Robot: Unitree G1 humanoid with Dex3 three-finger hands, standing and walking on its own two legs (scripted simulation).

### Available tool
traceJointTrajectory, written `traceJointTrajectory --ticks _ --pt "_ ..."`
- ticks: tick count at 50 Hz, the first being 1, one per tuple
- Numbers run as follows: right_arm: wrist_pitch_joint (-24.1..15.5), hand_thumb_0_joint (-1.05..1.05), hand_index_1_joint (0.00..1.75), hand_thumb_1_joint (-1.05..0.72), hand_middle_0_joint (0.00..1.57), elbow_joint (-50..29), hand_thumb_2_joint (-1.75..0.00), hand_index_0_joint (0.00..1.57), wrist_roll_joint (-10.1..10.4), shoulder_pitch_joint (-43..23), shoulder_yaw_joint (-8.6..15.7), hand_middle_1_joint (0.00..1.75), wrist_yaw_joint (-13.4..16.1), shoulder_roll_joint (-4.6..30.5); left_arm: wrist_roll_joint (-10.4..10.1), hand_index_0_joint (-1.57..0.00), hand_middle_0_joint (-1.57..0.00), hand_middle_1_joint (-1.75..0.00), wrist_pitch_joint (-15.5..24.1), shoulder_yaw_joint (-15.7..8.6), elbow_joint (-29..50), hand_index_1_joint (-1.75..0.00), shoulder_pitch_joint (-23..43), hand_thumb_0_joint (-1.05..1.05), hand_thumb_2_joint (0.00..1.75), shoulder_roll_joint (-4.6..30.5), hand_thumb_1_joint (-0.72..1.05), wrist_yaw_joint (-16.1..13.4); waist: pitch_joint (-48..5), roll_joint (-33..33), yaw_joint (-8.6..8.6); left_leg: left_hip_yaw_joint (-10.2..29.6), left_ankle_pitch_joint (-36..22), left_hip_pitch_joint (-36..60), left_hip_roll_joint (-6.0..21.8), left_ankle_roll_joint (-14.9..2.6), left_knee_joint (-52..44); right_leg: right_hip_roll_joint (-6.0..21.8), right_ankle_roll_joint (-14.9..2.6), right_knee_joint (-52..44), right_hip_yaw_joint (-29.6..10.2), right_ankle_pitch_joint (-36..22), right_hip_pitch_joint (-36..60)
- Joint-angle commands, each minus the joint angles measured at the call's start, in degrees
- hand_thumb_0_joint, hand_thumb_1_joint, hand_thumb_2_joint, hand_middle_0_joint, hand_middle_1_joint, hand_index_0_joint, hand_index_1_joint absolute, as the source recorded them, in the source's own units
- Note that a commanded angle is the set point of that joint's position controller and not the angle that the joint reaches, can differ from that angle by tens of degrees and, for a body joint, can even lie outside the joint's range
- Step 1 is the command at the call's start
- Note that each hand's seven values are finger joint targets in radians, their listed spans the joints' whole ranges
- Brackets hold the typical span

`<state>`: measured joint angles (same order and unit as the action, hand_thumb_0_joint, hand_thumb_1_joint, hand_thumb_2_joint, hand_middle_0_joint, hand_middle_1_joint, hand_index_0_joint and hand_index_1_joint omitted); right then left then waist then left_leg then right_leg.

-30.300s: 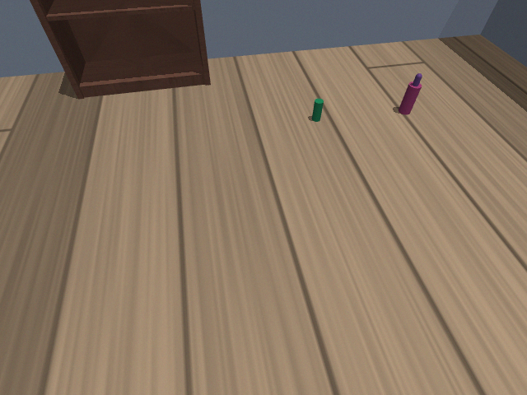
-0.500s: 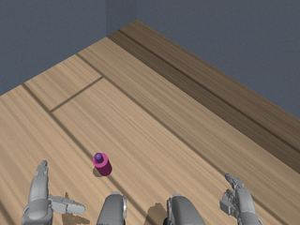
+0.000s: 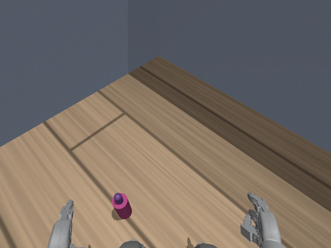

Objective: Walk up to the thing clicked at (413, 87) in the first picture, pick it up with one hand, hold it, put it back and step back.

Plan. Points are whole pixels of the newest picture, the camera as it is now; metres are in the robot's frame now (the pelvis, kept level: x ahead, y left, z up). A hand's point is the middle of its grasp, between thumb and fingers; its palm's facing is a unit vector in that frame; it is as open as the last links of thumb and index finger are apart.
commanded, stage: home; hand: left
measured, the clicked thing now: (121, 204) +0.40 +0.22 -0.59
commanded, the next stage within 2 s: stand in 1.54 s
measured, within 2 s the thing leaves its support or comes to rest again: neither
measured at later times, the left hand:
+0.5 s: hand (93, 237) +0.16 +0.17 -0.05, palm faces +0.10 -0.95 -0.29, open 17.7 cm
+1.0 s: hand (94, 239) +0.16 +0.17 -0.05, palm faces +0.10 -0.95 -0.28, open 17.7 cm
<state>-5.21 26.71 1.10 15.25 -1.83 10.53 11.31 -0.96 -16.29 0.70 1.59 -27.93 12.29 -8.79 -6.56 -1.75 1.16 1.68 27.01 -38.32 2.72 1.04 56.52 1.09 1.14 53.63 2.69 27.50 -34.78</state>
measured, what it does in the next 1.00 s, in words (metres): stands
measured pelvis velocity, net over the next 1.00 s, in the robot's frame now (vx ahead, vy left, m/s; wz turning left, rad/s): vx -0.01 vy -0.01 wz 0.00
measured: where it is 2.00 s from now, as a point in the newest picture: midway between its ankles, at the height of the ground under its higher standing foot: outside the picture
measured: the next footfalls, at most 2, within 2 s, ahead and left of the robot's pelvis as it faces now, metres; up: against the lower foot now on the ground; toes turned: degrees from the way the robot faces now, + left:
none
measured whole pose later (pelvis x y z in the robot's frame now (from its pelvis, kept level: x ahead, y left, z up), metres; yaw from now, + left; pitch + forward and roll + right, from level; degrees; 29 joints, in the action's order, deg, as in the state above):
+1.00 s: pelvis -0.01 -0.01 +0.00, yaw +0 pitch +8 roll -1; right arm -7.5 28.9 0.7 15.6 -1.5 10.5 12.0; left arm -0.8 -14.9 0.6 0.3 -27.0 11.8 -7.5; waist -5.7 -1.7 1.1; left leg 1.7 25.6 -36.7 3.0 1.8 54.6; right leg 0.8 0.4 52.9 2.7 26.8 -33.7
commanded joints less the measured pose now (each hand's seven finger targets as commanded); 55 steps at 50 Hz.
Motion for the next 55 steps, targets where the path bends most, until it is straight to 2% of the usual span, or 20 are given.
traceJointTrajectory --ticks 1,4,12,13,15,20,25,26,29,30,31,33,36,38,40,44,47,48,50,55 --pt "-3.7 0.00 0.30 -0.90 0.20 -8.1 -0.90 0.20 -0.4 -2.5 3.2 0.30 0.7 7.1 0.7 -0.05 -0.05 -0.04 3.5 -3.3 13.7 -0.04 3.9 0.00 0.02 6.1 -0.61 -0.4 -6.6 -1.2 0.66 -1.2 -13.7 7.9 -2.0 -1.03 -8.9 -2.3 -1.15 -8.8 0.9 -13.8 3.7" --pt "-4.0 0.00 0.30 -0.90 0.20 -7.8 -0.90 0.20 -0.5 -2.8 3.0 0.30 0.8 6.8 0.8 -0.04 -0.04 -0.04 3.1 -2.6 10.1 -0.04 1.3 0.00 0.02 4.6 -0.61 -0.3 -6.5 0.3 0.94 -1.5 -13.4 7.5 -2.2 -1.27 -8.6 -2.2 -0.88 -9.6 0.6 -14.2 4.1" --pt "-4.0 0.00 0.30 -0.90 0.20 -7.5 -0.90 0.20 -0.4 -3.3 3.3 0.30 0.4 7.3 0.7 -0.05 -0.05 -0.05 3.6 -4.1 10.3 -0.05 2.2 0.00 0.03 5.9 -0.59 0.1 -5.0 0.2 0.11 -1.5 -12.4 6.8 -2.2 -1.13 -9.5 -2.2 -1.05 -10.1 0.9 -12.8 4.1" --pt "-4.0 0.00 0.30 -0.90 0.20 -7.4 -0.90 0.20 -0.3 -3.2 3.0 0.30 0.3 6.9 0.6 -0.05 -0.05 -0.04 3.4 -3.5 7.7 -0.04 0.6 0.00 0.02 4.8 -0.61 0.2 -4.1 0.0 -0.03 -1.5 -12.1 6.6 -2.2 -1.09 -9.8 -2.2 -1.08 -10.1 0.9 -12.3 3.6" --pt "-4.1 0.00 0.30 -0.90 0.20 -7.4 -0.90 0.20 -0.3 -3.3 3.2 0.30 0.3 7.2 0.6 -0.05 -0.05 -0.04 3.8 -4.0 11.5 -0.04 3.6 0.00 0.02 6.2 -0.60 0.2 -5.4 -1.8 0.20 -1.4 -11.9 7.7 -2.1 -0.92 -10.1 -2.3 -1.26 -9.8 0.9 -12.0 3.5" --pt "-4.3 0.00 0.30 -0.90 0.20 -7.3 -0.90 0.20 -0.4 -2.9 3.0 0.30 0.3 6.9 0.6 -0.05 -0.05 -0.05 3.7 -2.8 9.5 -0.05 1.3 0.00 0.03 4.7 -0.59 0.4 -6.1 0.4 0.55 -1.6 -13.1 7.7 -2.2 -1.30 -9.2 -2.1 -1.01 -10.2 0.6 -13.7 4.4" --pt "-4.5 0.00 0.30 -0.90 0.20 -7.1 -0.90 0.20 -0.5 -3.0 3.2 0.30 0.3 7.1 0.7 -0.05 -0.04 -0.04 3.8 -2.8 8.2 -0.04 1.6 0.00 0.02 4.5 -0.61 0.5 -4.8 1.0 0.55 -1.4 -10.8 6.8 -2.1 -1.26 -9.9 -2.3 -1.09 -10.3 0.9 -11.1 3.3" --pt "-4.6 0.00 0.30 -0.90 0.20 -7.1 -0.90 0.20 -0.4 -3.2 3.3 0.30 0.3 7.2 0.7 -0.04 -0.04 -0.04 3.9 -3.8 9.3 -0.04 2.1 0.00 0.02 5.4 -0.61 0.4 -4.9 0.3 0.03 -1.6 -10.6 7.0 -2.1 -1.21 -10.1 -2.2 -1.18 -10.3 0.9 -10.8 3.6" --pt "-4.7 0.00 0.30 -0.90 0.20 -7.1 -0.90 0.20 -0.4 -3.3 3.1 0.30 0.4 7.1 0.7 -0.05 -0.05 -0.04 3.8 -3.1 7.8 -0.04 2.0 0.00 0.02 4.8 -0.61 0.5 -4.4 1.0 0.44 -1.6 -10.2 6.7 -2.1 -1.35 -10.1 -2.1 -1.05 -10.6 0.7 -10.6 3.2" --pt "-4.7 0.00 0.30 -0.90 0.20 -7.3 -0.90 0.20 -0.3 -3.4 3.2 0.30 0.3 7.3 0.5 -0.04 -0.04 -0.04 4.1 -4.1 11.6 -0.04 3.9 0.00 0.02 6.3 -0.61 0.4 -4.8 -0.8 -0.17 -1.7 -9.5 7.1 -2.2 -1.19 -10.5 -2.0 -1.25 -10.6 0.7 -9.7 3.2" --pt "-4.9 0.00 0.30 -0.90 0.20 -7.1 -0.90 0.20 -0.4 -3.5 3.5 0.30 0.5 7.6 0.7 -0.05 -0.05 -0.04 4.0 -4.1 9.6 -0.04 3.3 0.00 0.02 6.0 -0.61 0.4 -4.0 -0.2 0.39 -1.7 -9.0 7.1 -2.0 -1.18 -10.5 -2.2 -1.20 -10.6 0.7 -9.2 2.7" --pt "-5.0 0.00 0.30 -0.90 0.20 -7.0 -0.90 0.20 -0.4 -3.2 3.0 0.30 0.6 6.9 0.7 -0.04 -0.04 -0.04 3.9 -3.0 8.2 -0.04 2.2 0.00 0.01 4.8 -0.61 0.6 -4.3 1.2 0.57 -1.8 -10.3 6.9 -2.2 -1.38 -9.9 -2.1 -1.00 -10.8 0.7 -10.7 3.1" --pt "-5.0 0.00 0.30 -0.90 0.20 -7.0 -0.90 0.20 -0.5 -3.0 3.2 0.30 0.5 7.0 0.6 -0.04 -0.04 -0.04 4.1 -3.9 10.3 -0.04 3.0 0.00 0.01 5.7 -0.61 0.5 -5.0 -0.3 -0.02 -2.0 -10.9 7.3 -2.3 -1.25 -9.8 -2.0 -1.07 -10.6 0.5 -11.4 3.5" --pt "-5.0 0.00 0.30 -0.90 0.20 -7.0 -0.90 0.20 -0.5 -3.1 3.2 0.30 0.5 7.1 0.7 -0.05 -0.05 -0.04 4.1 -3.3 9.6 -0.04 2.4 0.00 0.02 5.3 -0.61 0.7 -5.4 0.6 0.25 -2.0 -11.3 7.4 -2.2 -1.37 -9.6 -2.0 -0.98 -10.6 0.5 -11.8 3.6" --pt "-5.2 0.00 0.30 -0.90 0.20 -6.7 -0.90 0.20 -0.5 -3.3 3.0 0.30 0.4 6.9 0.5 -0.04 -0.04 -0.04 3.9 -2.8 8.1 -0.04 2.4 0.00 0.01 4.4 -0.61 0.8 -3.4 -0.3 0.28 -2.0 -9.1 6.5 -2.3 -1.25 -10.3 -2.0 -1.12 -10.8 0.5 -9.6 2.5" --pt "-5.2 0.00 0.30 -0.90 0.20 -7.1 -0.90 0.20 -0.5 -3.2 3.4 0.30 0.7 7.4 0.7 -0.04 -0.04 -0.04 4.2 -4.2 10.2 -0.04 2.4 0.00 0.01 6.0 -0.61 0.7 -5.5 0.3 -0.01 -2.0 -10.4 7.6 -2.2 -1.28 -10.0 -2.0 -1.12 -10.8 0.5 -10.6 3.5" --pt "-5.4 0.00 0.30 -0.90 0.20 -7.2 -0.90 0.20 -0.6 -3.4 3.1 0.30 0.7 7.0 0.6 -0.04 -0.04 -0.04 4.2 -3.9 10.2 -0.04 2.8 0.00 0.02 5.7 -0.61 0.7 -4.8 0.6 0.05 -2.1 -10.2 7.2 -2.3 -1.37 -9.7 -1.9 -0.96 -10.9 0.4 -10.6 3.3" --pt "-5.4 0.00 0.30 -0.90 0.20 -6.8 -0.90 0.20 -0.6 -3.3 3.0 0.30 0.7 6.8 0.6 -0.05 -0.05 -0.04 3.9 -2.9 7.0 -0.04 0.9 0.00 0.02 4.1 -0.61 0.8 -4.2 1.3 0.29 -2.1 -9.8 6.8 -2.2 -1.37 -9.9 -2.1 -0.93 -10.9 0.6 -10.3 3.1" --pt "-5.4 0.00 0.30 -0.90 0.20 -6.9 -0.90 0.20 -0.5 -3.4 3.0 0.30 0.6 7.0 0.6 -0.05 -0.05 -0.04 4.1 -3.5 8.9 -0.04 2.8 0.00 0.02 4.9 -0.60 0.8 -4.1 0.0 0.21 -2.0 -8.6 6.9 -2.2 -1.25 -10.4 -2.0 -1.18 -10.9 0.5 -8.9 2.8" --pt "-5.5 0.00 0.30 -0.90 0.20 -6.9 -0.90 0.20 -0.6 -3.2 3.1 0.30 0.7 7.0 0.7 -0.05 -0.05 -0.04 4.2 -3.1 9.9 -0.04 2.2 0.00 0.03 5.0 -0.60 0.7 -5.5 0.1 -0.02 -1.8 -12.0 7.6 -2.2 -1.24 -9.8 -2.0 -1.18 -10.2 0.6 -12.2 3.8"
